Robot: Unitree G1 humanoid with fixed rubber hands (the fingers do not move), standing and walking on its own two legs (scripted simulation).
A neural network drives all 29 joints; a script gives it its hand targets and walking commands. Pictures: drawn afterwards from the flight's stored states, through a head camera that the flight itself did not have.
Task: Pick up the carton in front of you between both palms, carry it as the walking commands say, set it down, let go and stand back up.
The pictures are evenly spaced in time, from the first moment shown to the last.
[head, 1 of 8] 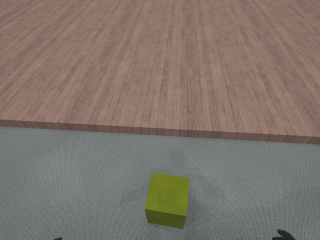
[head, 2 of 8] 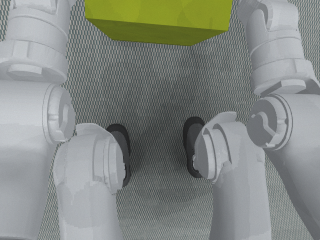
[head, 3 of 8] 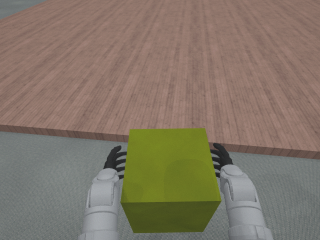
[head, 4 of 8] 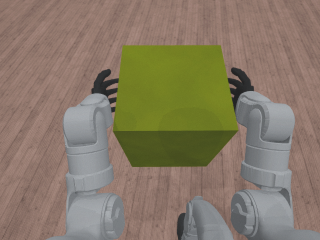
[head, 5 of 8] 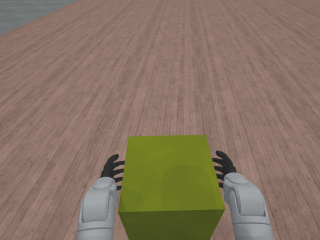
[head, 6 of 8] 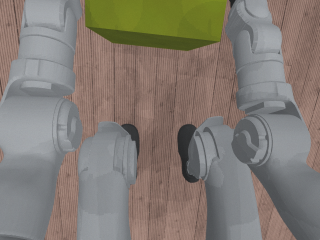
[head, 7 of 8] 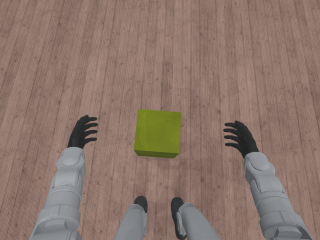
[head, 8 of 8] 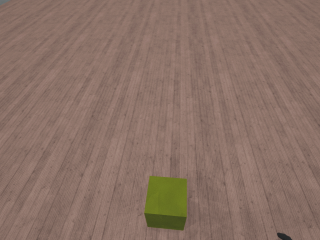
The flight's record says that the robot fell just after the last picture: no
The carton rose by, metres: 0.86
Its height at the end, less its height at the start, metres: +0.09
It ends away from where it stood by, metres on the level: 1.99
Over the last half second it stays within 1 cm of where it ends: yes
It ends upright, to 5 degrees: yes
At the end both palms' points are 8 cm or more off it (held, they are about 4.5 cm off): yes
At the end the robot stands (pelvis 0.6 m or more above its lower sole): yes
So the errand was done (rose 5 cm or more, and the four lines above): yes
